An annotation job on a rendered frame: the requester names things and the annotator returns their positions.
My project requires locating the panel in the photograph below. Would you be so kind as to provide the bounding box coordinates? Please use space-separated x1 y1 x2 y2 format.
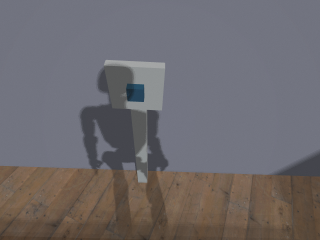
104 60 165 183

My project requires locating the button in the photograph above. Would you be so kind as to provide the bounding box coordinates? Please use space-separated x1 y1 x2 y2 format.
126 83 145 102

